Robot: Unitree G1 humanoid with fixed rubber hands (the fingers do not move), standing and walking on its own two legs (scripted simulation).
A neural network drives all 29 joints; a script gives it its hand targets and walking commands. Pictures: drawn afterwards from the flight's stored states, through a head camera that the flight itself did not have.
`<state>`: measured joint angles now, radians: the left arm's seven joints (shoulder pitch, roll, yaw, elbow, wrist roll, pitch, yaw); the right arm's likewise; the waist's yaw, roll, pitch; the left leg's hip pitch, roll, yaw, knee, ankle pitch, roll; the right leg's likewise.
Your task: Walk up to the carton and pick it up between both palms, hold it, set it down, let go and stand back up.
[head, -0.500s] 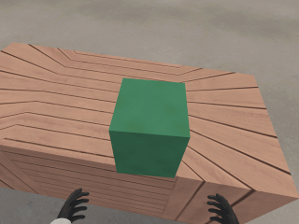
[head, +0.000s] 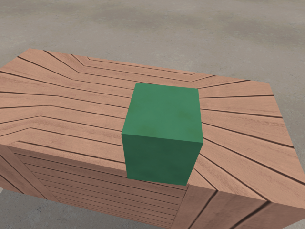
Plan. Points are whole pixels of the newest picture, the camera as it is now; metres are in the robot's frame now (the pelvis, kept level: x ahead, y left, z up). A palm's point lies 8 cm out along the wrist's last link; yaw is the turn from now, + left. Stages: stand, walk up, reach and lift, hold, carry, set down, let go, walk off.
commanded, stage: stand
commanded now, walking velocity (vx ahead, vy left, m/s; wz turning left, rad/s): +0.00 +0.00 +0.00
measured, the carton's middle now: (161, 135) +0.41 -0.02 -0.01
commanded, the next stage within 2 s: none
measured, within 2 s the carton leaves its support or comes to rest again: neither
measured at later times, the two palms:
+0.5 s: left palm out of the picture -0.05 +0.21 -0.14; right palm out of the picture -0.03 -0.20 -0.14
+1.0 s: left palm out of the picture -0.06 +0.18 -0.15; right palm out of the picture -0.05 -0.21 -0.15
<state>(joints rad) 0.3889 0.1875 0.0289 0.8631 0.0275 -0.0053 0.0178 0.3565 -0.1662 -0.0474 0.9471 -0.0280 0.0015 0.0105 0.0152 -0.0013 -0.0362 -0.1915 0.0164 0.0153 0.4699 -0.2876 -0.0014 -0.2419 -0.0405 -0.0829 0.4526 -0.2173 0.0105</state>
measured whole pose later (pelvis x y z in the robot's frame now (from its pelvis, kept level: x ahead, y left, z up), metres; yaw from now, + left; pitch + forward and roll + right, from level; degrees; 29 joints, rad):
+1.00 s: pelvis -0.01 -0.01 +0.00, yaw +1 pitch -1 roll +0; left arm 0.37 0.09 0.00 1.16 0.01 -0.01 0.04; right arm 0.36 -0.10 0.01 1.16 -0.01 -0.01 -0.03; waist 0.00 0.00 -0.01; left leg -0.15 0.01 -0.01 0.43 -0.26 -0.02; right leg -0.21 -0.04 -0.11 0.45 -0.22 0.00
